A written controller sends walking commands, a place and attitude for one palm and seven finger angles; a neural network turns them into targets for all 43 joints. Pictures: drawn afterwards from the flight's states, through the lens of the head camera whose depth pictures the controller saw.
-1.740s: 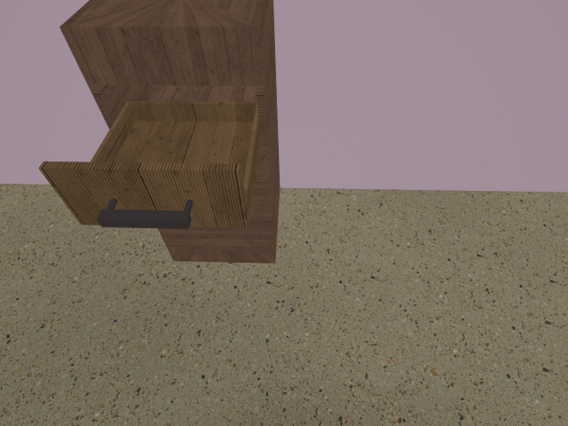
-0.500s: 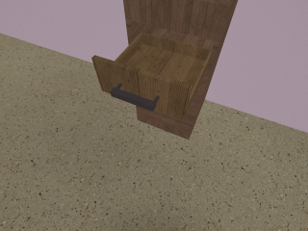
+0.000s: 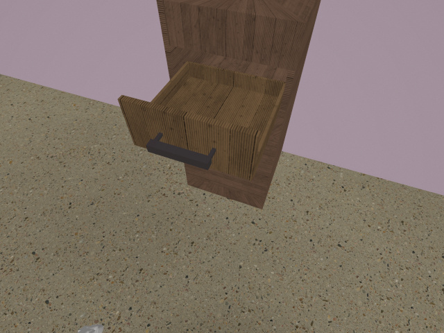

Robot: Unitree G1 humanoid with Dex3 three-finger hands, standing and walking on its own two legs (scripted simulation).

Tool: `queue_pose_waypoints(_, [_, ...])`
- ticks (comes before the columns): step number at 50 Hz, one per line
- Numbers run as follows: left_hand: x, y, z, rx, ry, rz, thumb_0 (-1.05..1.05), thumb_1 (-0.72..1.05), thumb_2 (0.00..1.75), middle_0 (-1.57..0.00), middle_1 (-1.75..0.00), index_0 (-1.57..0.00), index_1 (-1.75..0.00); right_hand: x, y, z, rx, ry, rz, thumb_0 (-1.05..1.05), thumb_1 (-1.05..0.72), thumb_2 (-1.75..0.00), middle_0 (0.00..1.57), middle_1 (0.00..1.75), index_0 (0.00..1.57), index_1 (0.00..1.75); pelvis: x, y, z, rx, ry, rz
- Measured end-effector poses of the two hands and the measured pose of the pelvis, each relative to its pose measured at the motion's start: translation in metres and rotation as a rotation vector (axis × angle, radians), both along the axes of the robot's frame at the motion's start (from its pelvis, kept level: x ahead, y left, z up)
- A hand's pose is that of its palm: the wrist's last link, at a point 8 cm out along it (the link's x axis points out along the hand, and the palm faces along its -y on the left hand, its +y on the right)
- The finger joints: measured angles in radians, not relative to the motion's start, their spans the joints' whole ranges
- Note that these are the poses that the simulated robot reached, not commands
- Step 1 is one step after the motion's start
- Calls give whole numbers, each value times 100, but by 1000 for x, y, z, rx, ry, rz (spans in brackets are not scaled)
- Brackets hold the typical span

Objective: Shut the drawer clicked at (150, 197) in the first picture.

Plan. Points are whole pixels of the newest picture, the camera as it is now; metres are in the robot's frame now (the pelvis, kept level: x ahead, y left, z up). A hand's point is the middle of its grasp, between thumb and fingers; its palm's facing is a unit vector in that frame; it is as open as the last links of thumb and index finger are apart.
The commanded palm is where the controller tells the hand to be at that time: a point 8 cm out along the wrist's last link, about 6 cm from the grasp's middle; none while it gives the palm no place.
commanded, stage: look at it before walking up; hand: left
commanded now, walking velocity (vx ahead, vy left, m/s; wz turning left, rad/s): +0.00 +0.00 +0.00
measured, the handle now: (182, 148) +0.56 +0.13 -0.06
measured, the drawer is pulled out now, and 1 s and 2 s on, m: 0.30 0.30 0.30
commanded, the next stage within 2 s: turn to face it in 0.20 s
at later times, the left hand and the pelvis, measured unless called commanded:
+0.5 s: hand out of the picture +0.06 +0.24 -0.17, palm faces -0.03 -0.95 -0.30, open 7.3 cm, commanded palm none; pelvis -0.01 +0.01 +0.00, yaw -4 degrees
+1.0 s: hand out of the picture +0.05 +0.17 -0.17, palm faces -0.18 -0.95 -0.24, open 7.3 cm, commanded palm none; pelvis -0.02 -0.01 +0.00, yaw -14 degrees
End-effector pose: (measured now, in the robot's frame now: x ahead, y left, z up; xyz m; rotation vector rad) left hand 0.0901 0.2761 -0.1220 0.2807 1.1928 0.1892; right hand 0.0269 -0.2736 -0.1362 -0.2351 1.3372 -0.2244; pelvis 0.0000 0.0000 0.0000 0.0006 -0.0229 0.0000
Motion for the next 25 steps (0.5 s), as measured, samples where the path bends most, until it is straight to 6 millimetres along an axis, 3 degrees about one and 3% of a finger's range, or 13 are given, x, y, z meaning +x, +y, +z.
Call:
queue_pose_waypoints(18, [-25,9,-5,-5,58,13,1,91,90,-21,-30,-21,-30,30,-7,12,-34,-73,39,0,-90,-90,20,30,20,30,-4,4,1,-3,-1,-11])
queue_pose_waypoints(25, [-34,5,-13,-13,110,3,1,91,90,-20,-30,-20,-30,23,5,4,-19,-91,-6,0,-91,-90,20,30,20,30,-9,6,-4,-1,5,-62])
